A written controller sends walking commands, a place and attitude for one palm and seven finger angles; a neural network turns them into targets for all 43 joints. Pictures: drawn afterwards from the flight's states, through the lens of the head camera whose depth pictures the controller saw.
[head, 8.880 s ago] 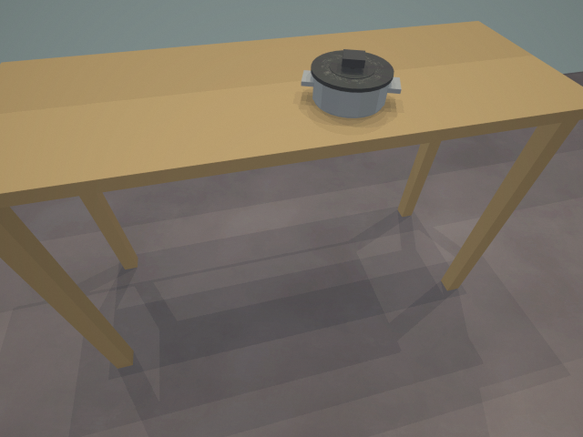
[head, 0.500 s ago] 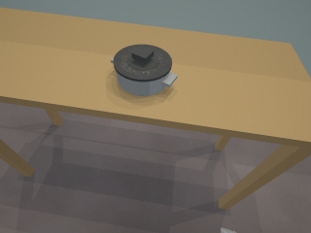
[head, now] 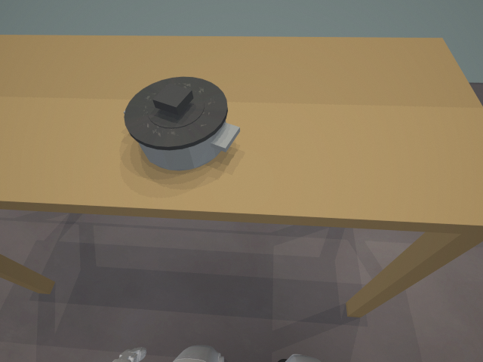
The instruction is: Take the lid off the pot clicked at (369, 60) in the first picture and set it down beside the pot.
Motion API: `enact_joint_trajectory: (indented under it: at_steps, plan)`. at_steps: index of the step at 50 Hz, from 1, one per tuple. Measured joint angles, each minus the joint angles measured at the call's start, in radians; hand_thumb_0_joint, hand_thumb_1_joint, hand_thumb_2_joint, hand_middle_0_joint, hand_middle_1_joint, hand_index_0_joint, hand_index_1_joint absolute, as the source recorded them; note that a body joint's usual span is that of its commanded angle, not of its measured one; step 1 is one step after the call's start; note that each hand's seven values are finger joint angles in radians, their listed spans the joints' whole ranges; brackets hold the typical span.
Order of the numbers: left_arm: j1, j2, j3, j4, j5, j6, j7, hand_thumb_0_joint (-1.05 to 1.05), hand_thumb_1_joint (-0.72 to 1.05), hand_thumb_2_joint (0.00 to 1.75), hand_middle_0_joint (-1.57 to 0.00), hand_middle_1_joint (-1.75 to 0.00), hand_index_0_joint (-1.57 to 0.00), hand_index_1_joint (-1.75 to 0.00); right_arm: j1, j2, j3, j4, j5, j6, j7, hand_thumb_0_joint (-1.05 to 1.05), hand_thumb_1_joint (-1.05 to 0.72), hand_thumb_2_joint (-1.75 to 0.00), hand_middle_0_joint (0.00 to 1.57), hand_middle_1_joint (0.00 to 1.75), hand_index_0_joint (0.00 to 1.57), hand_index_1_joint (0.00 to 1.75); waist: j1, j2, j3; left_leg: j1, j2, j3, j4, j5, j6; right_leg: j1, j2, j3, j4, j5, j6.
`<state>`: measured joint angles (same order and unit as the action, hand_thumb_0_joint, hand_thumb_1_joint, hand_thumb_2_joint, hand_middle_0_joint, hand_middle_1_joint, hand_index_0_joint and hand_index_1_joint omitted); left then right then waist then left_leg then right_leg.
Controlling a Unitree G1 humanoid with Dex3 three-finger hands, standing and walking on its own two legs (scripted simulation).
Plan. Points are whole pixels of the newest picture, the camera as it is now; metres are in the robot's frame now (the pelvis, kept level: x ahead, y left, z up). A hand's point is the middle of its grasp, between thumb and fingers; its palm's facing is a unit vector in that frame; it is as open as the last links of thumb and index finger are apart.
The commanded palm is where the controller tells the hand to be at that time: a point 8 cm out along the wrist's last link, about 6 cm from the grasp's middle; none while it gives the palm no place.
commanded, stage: come to a stop and stand still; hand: left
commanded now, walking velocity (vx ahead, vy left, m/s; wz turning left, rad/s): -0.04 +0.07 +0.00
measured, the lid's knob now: (173, 98) +0.48 +0.12 +0.16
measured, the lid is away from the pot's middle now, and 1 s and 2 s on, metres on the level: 0.00 0.00 0.00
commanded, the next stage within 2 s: look again from close up in 1.10 s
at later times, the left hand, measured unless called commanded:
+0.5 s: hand out of the picture -0.05 +0.26 -0.17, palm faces +0.05 -0.97 -0.24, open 7.3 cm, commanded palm none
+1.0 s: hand out of the picture -0.09 +0.19 -0.17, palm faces +0.02 -0.98 -0.17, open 7.3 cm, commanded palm none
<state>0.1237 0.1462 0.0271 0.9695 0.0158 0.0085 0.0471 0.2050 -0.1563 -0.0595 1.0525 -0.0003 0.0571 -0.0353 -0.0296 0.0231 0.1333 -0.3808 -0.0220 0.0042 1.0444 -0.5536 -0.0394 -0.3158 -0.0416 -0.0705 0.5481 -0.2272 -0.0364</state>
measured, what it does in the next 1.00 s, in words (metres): steps on the spot: left foot, then right foot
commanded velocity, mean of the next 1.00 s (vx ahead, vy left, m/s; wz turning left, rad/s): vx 0.00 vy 0.00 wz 0.00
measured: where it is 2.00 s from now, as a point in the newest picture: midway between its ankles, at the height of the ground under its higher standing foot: outside the picture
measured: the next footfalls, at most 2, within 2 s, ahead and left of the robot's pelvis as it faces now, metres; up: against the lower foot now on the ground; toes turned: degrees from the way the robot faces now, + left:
left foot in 0.22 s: -0.02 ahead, +0.15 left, +0.00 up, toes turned +0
right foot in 0.58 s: -0.08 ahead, -0.06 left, +0.00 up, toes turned -1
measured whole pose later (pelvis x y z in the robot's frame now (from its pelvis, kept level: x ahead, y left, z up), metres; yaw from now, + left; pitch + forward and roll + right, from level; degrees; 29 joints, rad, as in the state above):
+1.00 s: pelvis -0.10 +0.02 +0.00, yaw +0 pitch -2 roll +0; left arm 0.28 0.14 0.00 1.11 0.00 0.00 0.04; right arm 0.30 -0.13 -0.01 1.16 -0.01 0.01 -0.03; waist -0.02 -0.01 0.05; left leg -0.24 0.01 0.01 0.44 -0.17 -0.01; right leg -0.14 0.03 -0.03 0.46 -0.29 -0.05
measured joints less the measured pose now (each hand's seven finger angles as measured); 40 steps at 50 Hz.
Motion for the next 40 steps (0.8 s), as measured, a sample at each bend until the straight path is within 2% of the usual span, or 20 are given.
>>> enact_joint_trajectory:
  at_steps: [2,4,8,10,11,12,14,16,18,21,25,28,29,33,40]
  plan:
    - [0.002,0.000,0.002,-0.007,0.001,0.007,0.002,0.00,0.91,0.90,-0.20,-0.30,-0.20,-0.30,-0.019,-0.012,-0.004,-0.011,-0.001,0.006,0.005,0.00,-0.91,-0.90,0.20,0.30,0.20,0.30,0.009,-0.003,0.003,-0.026,0.001,-0.013,0.039,0.020,-0.009,-0.002,-0.002,0.004,-0.019,0.020,0.004]
    - [0.010,0.005,0.005,-0.013,0.004,0.012,0.001,0.00,0.91,0.90,-0.20,-0.30,-0.20,-0.30,-0.034,-0.022,-0.006,-0.023,-0.002,0.006,0.009,0.00,-0.91,-0.90,0.20,0.30,0.20,0.30,0.017,-0.010,-0.001,-0.030,0.009,-0.017,0.015,0.040,-0.014,-0.009,-0.005,0.009,-0.031,0.038,0.010]
    - [0.029,0.027,0.013,-0.017,0.012,0.021,-0.005,0.00,0.91,0.90,-0.20,-0.30,-0.20,-0.30,-0.052,-0.032,-0.004,-0.048,-0.001,-0.008,0.017,0.00,-0.91,-0.90,0.20,0.30,0.20,0.30,0.029,-0.033,-0.017,0.033,0.023,-0.010,-0.179,0.073,-0.012,-0.030,-0.013,0.019,-0.031,0.062,0.026]
    - [0.039,0.043,0.018,-0.014,0.011,0.026,-0.008,0.00,0.91,0.90,-0.20,-0.30,-0.20,-0.30,-0.051,-0.033,0.000,-0.059,-0.002,-0.021,0.019,0.00,-0.91,-0.90,0.20,0.30,0.20,0.30,0.032,-0.047,-0.030,0.094,0.025,0.000,-0.329,0.147,-0.006,-0.048,-0.017,0.022,-0.011,0.065,0.040]
    - [0.046,0.050,0.020,-0.012,0.007,0.030,-0.009,0.00,0.91,0.90,-0.20,-0.30,-0.20,-0.30,-0.045,-0.034,0.003,-0.066,-0.002,-0.030,0.020,0.00,-0.91,-0.90,0.20,0.30,0.20,0.30,0.030,-0.048,-0.040,0.133,0.029,0.001,-0.421,0.197,-0.001,-0.061,-0.016,0.021,0.009,0.061,0.048]
    - [0.050,0.061,0.023,-0.008,0.003,0.035,-0.011,0.00,0.91,0.90,-0.20,-0.30,-0.20,-0.30,-0.039,-0.029,0.004,-0.067,-0.004,-0.038,0.019,0.00,-0.91,-0.90,0.20,0.30,0.20,0.30,0.028,-0.060,-0.047,0.149,0.022,0.006,-0.460,0.195,0.024,-0.077,-0.022,0.025,0.039,0.046,0.052]
    - [0.056,0.079,0.030,0.007,-0.003,0.052,-0.010,0.00,0.91,0.90,-0.20,-0.30,-0.20,-0.30,-0.023,-0.011,0.014,-0.068,-0.014,-0.035,0.019,0.00,-0.91,-0.90,0.20,0.30,0.20,0.30,0.033,-0.088,-0.057,0.148,0.008,0.014,-0.459,0.212,0.054,-0.099,-0.013,0.058,0.118,-0.099,0.056]
    - [0.067,0.088,0.033,0.023,-0.001,0.062,-0.012,0.01,0.91,0.90,-0.20,-0.30,-0.20,-0.30,-0.003,0.003,0.028,-0.063,-0.021,-0.033,0.014,0.00,-0.91,-0.90,0.20,0.30,0.20,0.30,0.036,-0.091,-0.075,0.163,0.007,0.013,-0.504,0.252,0.064,-0.113,0.010,0.082,0.211,-0.162,0.058]
    - [0.080,0.091,0.033,0.033,0.000,0.061,-0.016,0.01,0.91,0.90,-0.20,-0.30,-0.20,-0.30,0.012,0.013,0.039,-0.055,-0.022,-0.033,0.008,0.00,-0.91,-0.90,0.20,0.30,0.20,0.30,0.040,-0.082,-0.091,0.175,0.008,0.007,-0.558,0.292,0.068,-0.115,0.029,0.094,0.294,-0.170,0.058]
    - [0.110,0.090,0.028,0.048,-0.003,0.050,-0.019,0.01,0.91,0.90,-0.20,-0.30,-0.20,-0.30,0.018,0.011,0.042,-0.039,-0.018,-0.033,0.000,0.01,-0.92,-0.90,0.20,0.30,0.21,0.30,0.048,-0.071,-0.108,0.185,0.001,0.012,-0.620,0.335,0.075,-0.082,0.032,0.093,0.332,-0.169,0.064]
    - [0.143,0.081,0.014,0.076,-0.007,0.045,-0.017,0.00,0.91,0.90,-0.20,-0.30,-0.20,-0.30,0.015,0.005,0.043,-0.029,-0.016,-0.041,0.003,0.01,-0.93,-0.90,0.20,0.30,0.21,0.30,0.042,-0.060,-0.116,0.180,-0.012,0.027,-0.655,0.365,0.079,0.022,0.015,0.069,0.198,-0.194,0.066]
    - [0.156,0.072,0.002,0.094,-0.010,0.033,-0.016,0.01,0.91,0.90,-0.20,-0.30,-0.20,-0.30,0.017,0.004,0.044,-0.020,-0.009,-0.049,0.005,0.01,-0.92,-0.90,0.20,0.30,0.21,0.30,0.036,-0.060,-0.117,0.157,-0.027,0.036,-0.645,0.371,0.073,0.123,0.006,0.065,0.002,-0.109,0.059]
    - [0.159,0.068,-0.001,0.100,-0.009,0.024,-0.014,0.01,0.91,0.90,-0.20,-0.30,-0.20,-0.30,0.016,0.005,0.045,-0.014,-0.005,-0.050,0.007,0.00,-0.92,-0.90,0.20,0.30,0.21,0.30,0.038,-0.063,-0.117,0.143,-0.032,0.043,-0.630,0.368,0.069,0.150,0.004,0.075,-0.058,-0.101,0.043]
    - [0.162,0.018,-0.021,0.126,-0.012,0.006,-0.013,0.01,0.91,0.90,-0.20,-0.30,-0.20,-0.30,0.012,-0.020,0.037,0.014,0.000,-0.050,0.007,0.00,-0.93,-0.90,0.20,0.30,0.21,0.30,0.023,0.001,-0.095,0.147,-0.002,0.027,-0.629,0.379,0.055,0.168,0.036,0.060,-0.090,-0.080,0.019]
    - [0.169,-0.008,-0.030,0.137,-0.016,-0.001,-0.011,0.01,0.91,0.90,-0.20,-0.30,-0.20,-0.30,0.047,-0.005,0.049,0.070,-0.005,-0.042,0.014,0.00,-0.92,-0.90,0.20,0.30,0.20,0.30,0.018,-0.015,-0.098,0.168,0.016,0.017,-0.633,0.387,0.038,0.189,0.055,0.052,-0.094,-0.069,0.004]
